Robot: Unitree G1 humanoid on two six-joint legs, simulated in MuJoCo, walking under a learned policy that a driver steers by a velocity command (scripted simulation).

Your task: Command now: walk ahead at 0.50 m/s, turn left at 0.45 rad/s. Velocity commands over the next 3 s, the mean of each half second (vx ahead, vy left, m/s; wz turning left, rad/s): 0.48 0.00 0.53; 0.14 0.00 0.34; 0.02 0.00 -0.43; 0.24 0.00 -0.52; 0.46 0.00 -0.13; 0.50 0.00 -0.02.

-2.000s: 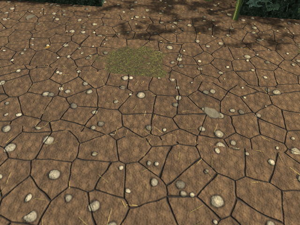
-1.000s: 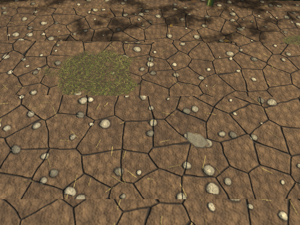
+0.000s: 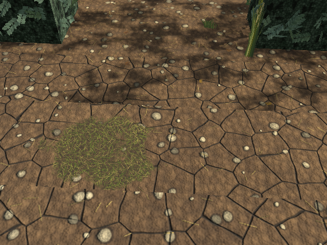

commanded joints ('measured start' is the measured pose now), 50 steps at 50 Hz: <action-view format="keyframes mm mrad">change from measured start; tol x32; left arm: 1 -106 146 30 -131 -8 -36 -9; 50 -46 86 6 -228 -19 172 -3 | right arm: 1 171 -170 -34 14 13 -6 -28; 50 -79 -89 27 -210 -4 38 -46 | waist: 1 -27 6 87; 37 -70 164 -449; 50 10 142 -102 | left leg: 1 300 366 -654 -427 471 274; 13 -70 67 -346 -131 25 94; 17 33 -9 -270 468 190 77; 19 -486 -39 -154 994 -403 45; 22 -766 85 -131 973 -50 8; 28 -77 110 -27 19 502 -55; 34 128 7 53 -224 418 46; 36 458 424 -463 -197 1450 258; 39 256 412 -491 -405 846 287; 50 32 280 -218 -604 214 82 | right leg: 1 -564 -47 120 69 25 28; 9 45 36 -16 -569 872 8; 16 62 -42 87 -1158 996 56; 19 856 -396 232 -573 1674 -35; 22 650 -516 430 -762 697 -236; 27 -125 -180 -31 -941 917 -94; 34 50 -195 -124 -505 930 -19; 36 -281 17 -138 166 -282 71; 50 -82 3 60 -399 41 53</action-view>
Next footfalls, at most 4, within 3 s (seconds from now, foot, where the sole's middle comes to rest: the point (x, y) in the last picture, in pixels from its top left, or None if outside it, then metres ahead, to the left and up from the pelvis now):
0.36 right None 0.35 -0.08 -0.89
0.70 left None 0.51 0.16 -0.89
1.20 right None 0.45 -0.04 -0.89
1.68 left None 0.47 0.17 -0.89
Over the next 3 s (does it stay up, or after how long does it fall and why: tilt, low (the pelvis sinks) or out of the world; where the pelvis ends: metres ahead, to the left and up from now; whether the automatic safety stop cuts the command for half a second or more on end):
stays up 1.05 -0.03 -0.28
